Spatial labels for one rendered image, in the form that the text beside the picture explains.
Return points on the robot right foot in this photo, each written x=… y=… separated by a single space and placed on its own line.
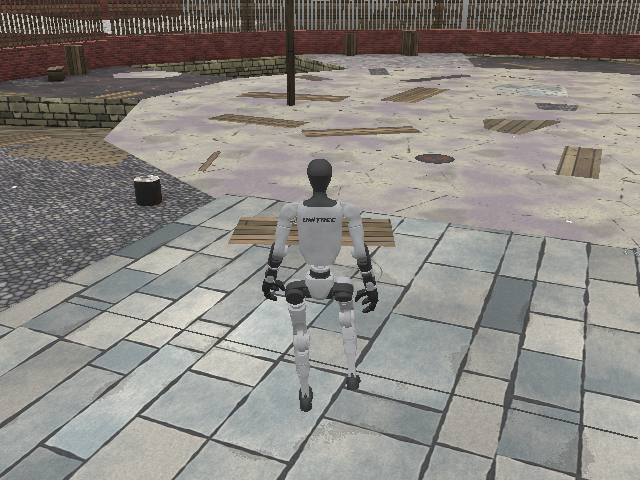
x=352 y=382

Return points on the robot right hand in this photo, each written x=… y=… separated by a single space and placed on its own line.
x=372 y=297

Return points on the robot head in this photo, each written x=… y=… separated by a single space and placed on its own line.
x=319 y=172

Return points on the robot left hand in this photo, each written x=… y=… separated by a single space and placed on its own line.
x=273 y=286

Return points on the right robot upper arm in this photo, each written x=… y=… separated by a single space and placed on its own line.
x=351 y=212

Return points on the left robot upper arm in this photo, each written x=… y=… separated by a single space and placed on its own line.
x=288 y=212

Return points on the left robot forearm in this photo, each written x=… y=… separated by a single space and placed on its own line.
x=272 y=266

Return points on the right robot forearm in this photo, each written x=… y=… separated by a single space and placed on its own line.
x=366 y=271

